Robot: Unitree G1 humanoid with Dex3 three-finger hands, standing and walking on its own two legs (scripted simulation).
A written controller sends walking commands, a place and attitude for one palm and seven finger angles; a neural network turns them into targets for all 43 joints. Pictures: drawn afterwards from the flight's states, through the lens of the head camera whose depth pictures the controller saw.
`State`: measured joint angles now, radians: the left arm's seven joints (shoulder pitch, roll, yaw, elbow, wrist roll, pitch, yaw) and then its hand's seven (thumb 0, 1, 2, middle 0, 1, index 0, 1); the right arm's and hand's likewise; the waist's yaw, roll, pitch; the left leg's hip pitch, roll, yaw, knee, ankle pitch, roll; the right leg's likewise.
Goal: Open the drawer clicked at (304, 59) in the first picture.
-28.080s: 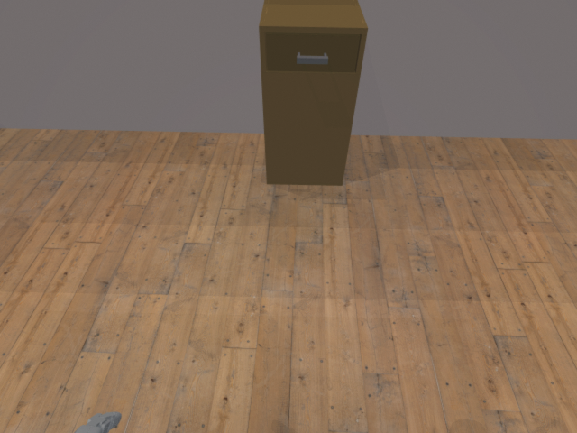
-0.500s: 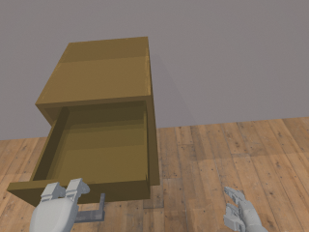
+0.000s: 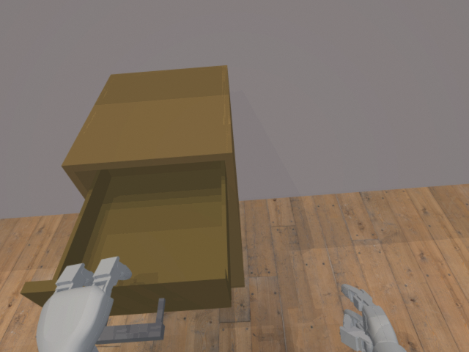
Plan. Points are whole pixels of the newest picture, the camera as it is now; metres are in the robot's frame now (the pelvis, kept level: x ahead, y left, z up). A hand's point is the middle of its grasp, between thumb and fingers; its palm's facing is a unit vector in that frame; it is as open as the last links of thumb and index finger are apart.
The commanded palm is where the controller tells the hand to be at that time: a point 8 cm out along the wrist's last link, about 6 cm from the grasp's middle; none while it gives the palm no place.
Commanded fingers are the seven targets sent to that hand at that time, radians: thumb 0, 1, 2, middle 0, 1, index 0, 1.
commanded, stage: lift the hand off the handle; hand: left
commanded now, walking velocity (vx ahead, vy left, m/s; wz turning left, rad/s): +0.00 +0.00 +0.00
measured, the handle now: (131, 319) +0.18 +0.22 -0.06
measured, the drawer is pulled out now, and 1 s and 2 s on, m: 0.29 0.29 0.29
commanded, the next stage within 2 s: draw the hand back to the body in 0.72 s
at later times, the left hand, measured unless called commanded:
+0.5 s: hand (98, 308) +0.16 +0.22 +0.07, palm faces +0.09 -0.17 -0.98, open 13.9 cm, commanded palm +0.12 +0.21 +0.13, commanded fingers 0.00 -0.50 0.30 -0.30 -1.20 -0.30 -1.20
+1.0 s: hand (84, 306) +0.15 +0.23 +0.09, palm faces +0.08 -0.13 -0.99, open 13.9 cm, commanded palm +0.12 +0.23 +0.15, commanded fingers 0.00 -0.50 0.30 -0.30 -1.20 -0.30 -1.20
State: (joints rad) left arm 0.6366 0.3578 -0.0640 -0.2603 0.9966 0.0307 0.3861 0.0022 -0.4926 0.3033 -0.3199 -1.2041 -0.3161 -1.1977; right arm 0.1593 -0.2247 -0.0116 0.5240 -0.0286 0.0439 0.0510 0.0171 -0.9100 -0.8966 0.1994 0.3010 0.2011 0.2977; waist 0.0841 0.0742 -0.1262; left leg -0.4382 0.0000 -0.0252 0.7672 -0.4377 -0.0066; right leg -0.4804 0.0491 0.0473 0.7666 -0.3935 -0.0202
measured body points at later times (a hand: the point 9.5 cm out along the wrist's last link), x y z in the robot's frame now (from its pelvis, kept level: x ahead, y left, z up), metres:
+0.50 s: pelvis +0.00 +0.01 +0.01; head +0.00 -0.03 +0.46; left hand +0.15 +0.22 +0.13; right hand +0.23 -0.18 -0.07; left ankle -0.03 +0.13 -0.71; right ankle +0.00 -0.11 -0.71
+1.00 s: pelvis +0.00 +0.01 +0.02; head +0.00 -0.03 +0.47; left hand +0.14 +0.23 +0.14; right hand +0.23 -0.19 -0.06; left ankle -0.03 +0.13 -0.71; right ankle +0.00 -0.11 -0.71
